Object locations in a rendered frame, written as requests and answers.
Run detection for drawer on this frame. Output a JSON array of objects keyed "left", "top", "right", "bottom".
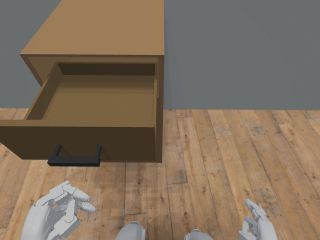
[{"left": 0, "top": 62, "right": 158, "bottom": 161}]

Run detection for cabinet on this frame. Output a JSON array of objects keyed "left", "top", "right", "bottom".
[{"left": 20, "top": 0, "right": 165, "bottom": 163}]

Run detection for left robot thigh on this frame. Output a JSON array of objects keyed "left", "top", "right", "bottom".
[{"left": 114, "top": 224, "right": 146, "bottom": 240}]

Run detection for left robot hand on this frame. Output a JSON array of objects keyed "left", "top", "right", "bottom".
[{"left": 20, "top": 180, "right": 97, "bottom": 240}]

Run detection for right robot hand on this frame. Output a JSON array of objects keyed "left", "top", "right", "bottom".
[{"left": 238, "top": 199, "right": 278, "bottom": 240}]

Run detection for handle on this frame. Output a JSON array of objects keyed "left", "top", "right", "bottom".
[{"left": 47, "top": 144, "right": 102, "bottom": 167}]

